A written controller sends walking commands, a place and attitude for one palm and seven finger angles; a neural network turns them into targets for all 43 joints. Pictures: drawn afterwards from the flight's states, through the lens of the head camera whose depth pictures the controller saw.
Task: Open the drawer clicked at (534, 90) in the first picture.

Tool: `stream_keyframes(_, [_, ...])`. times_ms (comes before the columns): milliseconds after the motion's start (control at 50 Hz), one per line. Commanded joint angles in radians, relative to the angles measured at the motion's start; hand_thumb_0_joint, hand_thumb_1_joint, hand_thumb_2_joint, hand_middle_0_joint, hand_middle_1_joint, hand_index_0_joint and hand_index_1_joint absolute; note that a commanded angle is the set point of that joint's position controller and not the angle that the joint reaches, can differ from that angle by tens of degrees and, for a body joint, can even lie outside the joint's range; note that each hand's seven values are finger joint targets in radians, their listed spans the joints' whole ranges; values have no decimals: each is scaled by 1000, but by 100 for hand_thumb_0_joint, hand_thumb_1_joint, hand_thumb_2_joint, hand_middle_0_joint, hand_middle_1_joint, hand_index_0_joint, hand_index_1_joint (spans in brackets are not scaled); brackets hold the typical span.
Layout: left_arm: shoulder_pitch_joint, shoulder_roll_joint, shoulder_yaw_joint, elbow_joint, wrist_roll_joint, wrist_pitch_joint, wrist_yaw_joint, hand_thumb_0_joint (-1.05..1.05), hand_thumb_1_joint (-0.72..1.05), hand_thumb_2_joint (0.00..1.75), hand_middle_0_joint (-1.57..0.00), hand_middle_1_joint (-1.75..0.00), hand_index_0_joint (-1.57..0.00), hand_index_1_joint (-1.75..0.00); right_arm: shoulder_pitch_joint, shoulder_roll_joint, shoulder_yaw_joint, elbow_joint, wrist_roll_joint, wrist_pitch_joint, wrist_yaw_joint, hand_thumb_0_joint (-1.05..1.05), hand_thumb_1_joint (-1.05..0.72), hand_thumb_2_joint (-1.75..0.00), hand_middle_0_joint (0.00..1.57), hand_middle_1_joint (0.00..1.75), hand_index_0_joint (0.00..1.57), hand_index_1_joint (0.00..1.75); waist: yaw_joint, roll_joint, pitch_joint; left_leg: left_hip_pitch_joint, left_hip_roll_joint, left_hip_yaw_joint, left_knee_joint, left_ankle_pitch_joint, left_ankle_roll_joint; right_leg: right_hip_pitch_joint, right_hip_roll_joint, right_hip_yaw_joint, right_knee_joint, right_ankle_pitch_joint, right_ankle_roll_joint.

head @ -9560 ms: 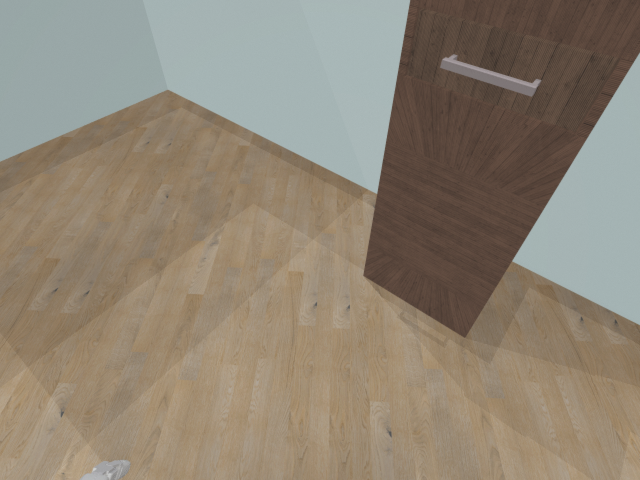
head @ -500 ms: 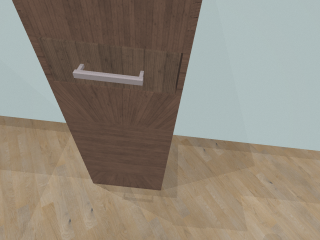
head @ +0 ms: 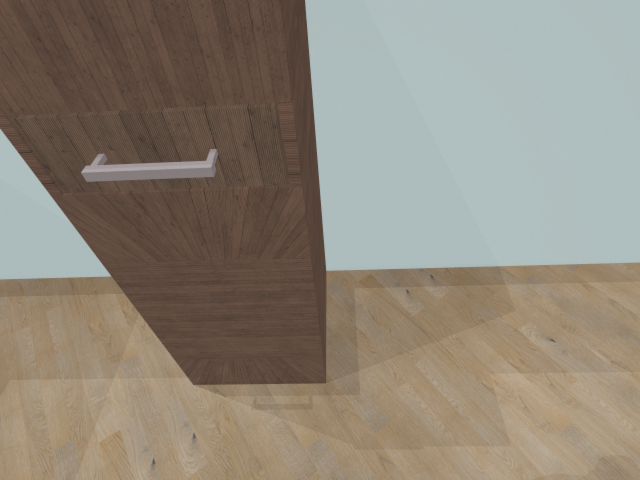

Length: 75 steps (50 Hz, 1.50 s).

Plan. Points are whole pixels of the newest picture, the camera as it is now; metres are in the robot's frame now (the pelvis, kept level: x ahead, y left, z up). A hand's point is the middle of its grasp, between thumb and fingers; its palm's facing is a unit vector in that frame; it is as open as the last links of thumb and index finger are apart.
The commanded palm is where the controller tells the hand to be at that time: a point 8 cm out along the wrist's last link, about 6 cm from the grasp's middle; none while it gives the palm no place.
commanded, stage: come to a stop and stand still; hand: left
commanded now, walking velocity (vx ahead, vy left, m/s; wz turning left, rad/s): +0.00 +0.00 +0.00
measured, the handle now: (153, 164) +0.53 +0.26 +0.14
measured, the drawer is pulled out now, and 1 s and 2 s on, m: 0.00 0.00 0.00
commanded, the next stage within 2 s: look again from close up in 1.36 s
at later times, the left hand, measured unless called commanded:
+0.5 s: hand out of the picture -0.02 +0.10 -0.16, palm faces +0.07 -0.98 -0.21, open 7.3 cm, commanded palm none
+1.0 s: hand out of the picture -0.01 +0.11 -0.16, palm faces +0.09 -0.98 -0.18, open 7.4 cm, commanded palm none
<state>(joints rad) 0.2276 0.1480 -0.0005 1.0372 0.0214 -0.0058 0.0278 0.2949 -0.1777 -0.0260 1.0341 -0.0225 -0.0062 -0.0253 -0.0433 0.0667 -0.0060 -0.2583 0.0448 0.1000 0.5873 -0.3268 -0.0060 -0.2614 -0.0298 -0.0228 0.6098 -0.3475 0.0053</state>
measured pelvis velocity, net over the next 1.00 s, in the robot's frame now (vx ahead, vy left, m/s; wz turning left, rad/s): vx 0.02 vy -0.05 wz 0.04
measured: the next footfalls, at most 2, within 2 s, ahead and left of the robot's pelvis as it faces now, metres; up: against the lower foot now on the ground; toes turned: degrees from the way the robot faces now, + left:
none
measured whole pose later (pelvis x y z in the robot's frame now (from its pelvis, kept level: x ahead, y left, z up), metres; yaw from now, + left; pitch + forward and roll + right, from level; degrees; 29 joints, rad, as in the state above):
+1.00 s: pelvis +0.02 -0.05 +0.01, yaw +2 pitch -1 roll +1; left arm 0.32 0.11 0.00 1.13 0.01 -0.03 0.03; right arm 0.31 -0.12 0.01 1.15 -0.02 -0.01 -0.04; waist 0.00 0.02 0.00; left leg -0.16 0.09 0.04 0.43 -0.26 -0.08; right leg -0.15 0.03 -0.09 0.46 -0.31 -0.06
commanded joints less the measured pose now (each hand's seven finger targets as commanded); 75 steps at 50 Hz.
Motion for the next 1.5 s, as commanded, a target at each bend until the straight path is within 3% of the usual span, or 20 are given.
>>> stream_keyframes(0, [26,115,13,-31,-11,-24,8,0,90,90,-20,-30,-20,-30,77,-56,-4,-38,6,-8,2,0,-90,-90,20,30,20,30,-2,-202,48,55,28,-72,-100,119,22,-47,-95,102,-185,234,-58])
stream_keyframes(40, [21,120,12,-30,-10,-23,6,0,90,90,-20,-30,-20,-30,62,-46,2,-29,3,-3,6,0,-90,-90,20,30,20,30,4,-130,123,45,24,-73,-123,99,20,-96,-85,110,-222,125,-57])
stream_keyframes(60, [30,124,14,-29,-10,-24,6,0,90,90,-20,-30,-20,-30,61,-47,5,-26,2,-1,7,0,-90,-90,20,30,20,30,6,-123,131,45,25,-72,-127,96,18,-97,-84,118,-237,104,-59])
stream_keyframes(120, [49,134,17,-19,-10,-30,5,0,90,90,-20,-30,-20,-30,66,-46,9,-12,3,3,8,0,-90,-90,20,30,20,30,9,-148,113,64,22,-60,-124,88,11,-73,-96,128,-278,105,-65])
stream_keyframes(220, [57,136,20,-6,-12,-34,4,0,90,90,-20,-30,-20,-30,73,-46,15,19,4,1,6,0,-90,-90,20,30,20,30,12,-110,97,85,28,-62,-142,103,6,-49,-97,127,-307,105,-71])
stream_keyframes(380, [101,123,23,31,-13,-40,5,0,90,90,-20,-30,-20,-30,88,-39,21,64,6,-3,1,0,-90,-90,20,30,20,30,24,-116,84,74,35,-60,-156,127,1,13,-99,127,-334,172,-61])
stream_keyframes(460, [119,109,21,49,-14,-40,6,0,90,90,-20,-30,-20,-30,103,-31,26,82,7,-7,-3,0,-90,-90,20,30,20,30,26,-69,81,75,44,-65,-178,143,0,29,-89,110,-324,199,-62])
stream_keyframes(520, [134,102,20,62,-14,-40,7,0,90,90,-20,-30,-20,-30,110,-18,27,92,8,-8,-6,0,-90,-90,20,30,20,30,30,-93,91,64,46,-64,-188,140,-1,45,-84,99,-328,203,-58])
stream_keyframes(640, [157,82,19,73,-14,-39,8,0,90,90,-20,-30,-20,-30,120,-13,28,102,7,-11,-11,0,-90,-90,20,30,20,30,34,-68,99,61,48,-65,-192,157,-3,47,-76,92,-318,228,-58])
stream_keyframes(800, [174,73,20,81,-13,-38,9,0,90,90,-20,-30,-20,-30,116,-7,28,102,9,-19,-16,0,-90,-90,20,30,20,30,41,-76,79,67,56,-62,-194,210,-4,85,-73,64,-273,351,-57])
stream_keyframes(1260, [164,66,21,74,-9,-25,9,0,90,90,-20,-30,-20,-30,93,-22,24,105,8,-25,-17,0,-90,-90,20,30,20,30,48,-43,82,102,70,-82,-209,291,18,65,-62,40,-215,308,-52])
stream_keyframes(1480, [168,65,22,76,-9,-27,10,0,90,90,-20,-30,-20,-30,90,-17,20,108,9,-24,-17,0,-90,-90,20,30,20,30,48,-66,75,114,67,-80,-211,289,19,70,-67,44,-219,331,-51])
